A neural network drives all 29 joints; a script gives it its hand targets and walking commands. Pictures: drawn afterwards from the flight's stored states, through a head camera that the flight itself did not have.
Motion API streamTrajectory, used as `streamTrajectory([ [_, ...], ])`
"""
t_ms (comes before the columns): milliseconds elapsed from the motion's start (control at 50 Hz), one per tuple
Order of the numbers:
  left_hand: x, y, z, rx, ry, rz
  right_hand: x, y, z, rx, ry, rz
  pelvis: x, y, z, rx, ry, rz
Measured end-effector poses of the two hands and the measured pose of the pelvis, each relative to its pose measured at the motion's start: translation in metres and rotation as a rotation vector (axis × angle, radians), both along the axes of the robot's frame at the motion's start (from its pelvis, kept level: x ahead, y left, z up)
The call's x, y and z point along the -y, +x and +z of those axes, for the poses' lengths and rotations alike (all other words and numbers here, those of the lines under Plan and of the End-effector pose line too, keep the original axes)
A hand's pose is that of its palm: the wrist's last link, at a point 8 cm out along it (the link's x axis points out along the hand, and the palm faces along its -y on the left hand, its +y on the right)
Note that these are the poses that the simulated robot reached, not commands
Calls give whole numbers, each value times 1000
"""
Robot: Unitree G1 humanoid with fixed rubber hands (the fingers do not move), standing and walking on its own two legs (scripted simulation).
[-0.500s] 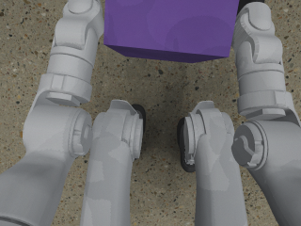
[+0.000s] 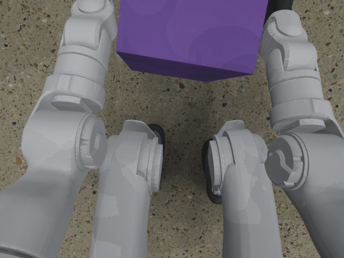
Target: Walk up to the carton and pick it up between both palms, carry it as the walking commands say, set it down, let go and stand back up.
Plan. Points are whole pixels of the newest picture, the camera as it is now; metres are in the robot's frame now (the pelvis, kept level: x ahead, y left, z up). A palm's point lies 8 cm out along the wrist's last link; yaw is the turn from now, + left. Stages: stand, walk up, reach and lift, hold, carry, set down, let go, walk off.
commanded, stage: set down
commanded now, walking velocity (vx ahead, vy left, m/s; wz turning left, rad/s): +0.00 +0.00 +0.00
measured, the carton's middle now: (183, 16) +0.54 +0.02 -0.22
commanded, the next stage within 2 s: none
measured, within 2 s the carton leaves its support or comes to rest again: rests again in 1.44 s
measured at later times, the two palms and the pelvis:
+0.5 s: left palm (102, 1) +0.54 +0.16 -0.17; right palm (269, 9) +0.54 -0.13 -0.17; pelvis +0.01 +0.00 +0.00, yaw +0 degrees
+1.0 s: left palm out of the picture +0.55 +0.17 -0.17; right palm (270, 9) +0.54 -0.14 -0.17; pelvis +0.01 +0.00 -0.01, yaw +0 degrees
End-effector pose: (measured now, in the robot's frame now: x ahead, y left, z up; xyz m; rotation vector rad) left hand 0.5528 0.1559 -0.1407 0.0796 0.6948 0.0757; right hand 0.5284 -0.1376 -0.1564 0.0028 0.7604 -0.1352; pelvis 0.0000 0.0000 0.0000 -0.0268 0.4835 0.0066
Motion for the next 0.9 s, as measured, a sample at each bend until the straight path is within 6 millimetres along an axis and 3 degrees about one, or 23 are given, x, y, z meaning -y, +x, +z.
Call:
streamTrajectory([
  [40,-2,-11,-18,-86,13,-10,1,-7,-12,-56,0,17,0,2,-1,-16,-1,-1],
  [100,-11,-16,-28,-109,4,-17,-5,-2,-13,-37,30,50,-1,3,-1,-27,-2,0],
  [220,-10,-13,-26,-75,-32,39,-7,9,-6,4,11,30,-1,2,-3,-16,-2,1],
  [900,-9,-6,-32,-69,-24,14,-2,11,-16,3,41,57,2,8,-9,-31,6,-11],
])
